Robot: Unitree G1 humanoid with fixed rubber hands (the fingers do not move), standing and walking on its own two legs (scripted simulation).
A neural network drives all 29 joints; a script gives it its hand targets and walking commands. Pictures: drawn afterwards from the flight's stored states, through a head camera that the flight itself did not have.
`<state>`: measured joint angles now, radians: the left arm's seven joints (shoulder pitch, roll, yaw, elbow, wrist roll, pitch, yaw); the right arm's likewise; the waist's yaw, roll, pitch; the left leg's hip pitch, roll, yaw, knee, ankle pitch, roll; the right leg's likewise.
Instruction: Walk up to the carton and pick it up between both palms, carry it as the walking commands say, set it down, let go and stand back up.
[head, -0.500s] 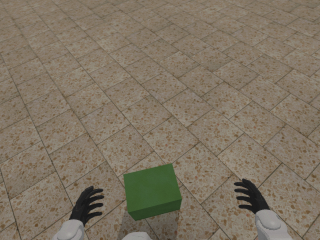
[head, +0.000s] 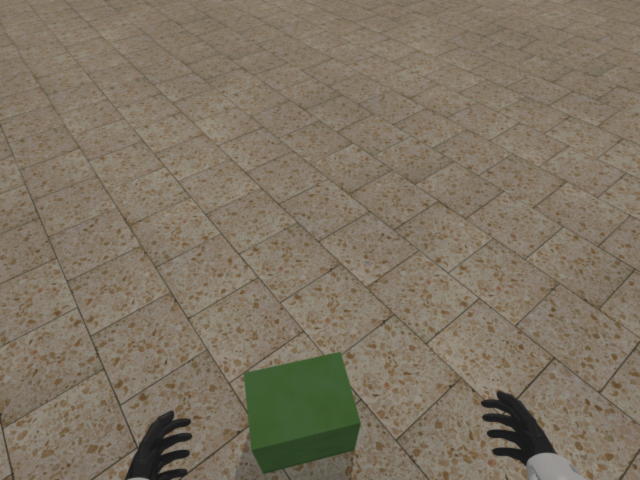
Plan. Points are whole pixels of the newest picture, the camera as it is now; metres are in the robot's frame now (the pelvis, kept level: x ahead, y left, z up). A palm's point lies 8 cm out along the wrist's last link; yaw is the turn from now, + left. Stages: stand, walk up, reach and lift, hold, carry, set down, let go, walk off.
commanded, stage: stand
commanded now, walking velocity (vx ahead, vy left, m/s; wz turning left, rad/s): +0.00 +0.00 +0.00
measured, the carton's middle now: (301, 413) +0.40 +0.09 -0.64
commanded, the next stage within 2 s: none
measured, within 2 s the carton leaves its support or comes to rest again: neither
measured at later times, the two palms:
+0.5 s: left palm out of the picture +0.13 +0.26 -0.09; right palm (561, 450) +0.17 -0.26 -0.06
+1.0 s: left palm out of the picture +0.10 +0.27 -0.10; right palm (569, 471) +0.15 -0.27 -0.07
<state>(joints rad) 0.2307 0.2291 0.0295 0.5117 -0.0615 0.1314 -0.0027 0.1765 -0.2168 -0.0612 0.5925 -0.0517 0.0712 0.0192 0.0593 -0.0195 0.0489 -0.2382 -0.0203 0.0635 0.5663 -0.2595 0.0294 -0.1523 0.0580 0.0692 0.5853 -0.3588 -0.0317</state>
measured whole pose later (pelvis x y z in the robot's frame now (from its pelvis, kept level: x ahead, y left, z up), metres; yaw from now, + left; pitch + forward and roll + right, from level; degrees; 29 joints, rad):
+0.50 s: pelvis +0.01 +0.00 +0.00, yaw +0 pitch -3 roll +1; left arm 0.24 0.26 0.04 0.69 -0.05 0.00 0.00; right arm 0.18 -0.27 -0.06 0.68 -0.05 -0.01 0.01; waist 0.05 -0.04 -0.04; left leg -0.24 -0.02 0.06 0.57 -0.27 0.03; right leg -0.16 0.06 0.07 0.59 -0.37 -0.03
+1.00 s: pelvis +0.00 +0.00 +0.00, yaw +0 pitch -4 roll +0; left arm 0.24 0.27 0.04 0.78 -0.05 -0.02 0.00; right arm 0.18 -0.28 -0.06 0.76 -0.05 -0.02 0.00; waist 0.05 -0.04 -0.05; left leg -0.24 -0.02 0.06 0.57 -0.26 0.03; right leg -0.16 0.06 0.07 0.59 -0.36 -0.03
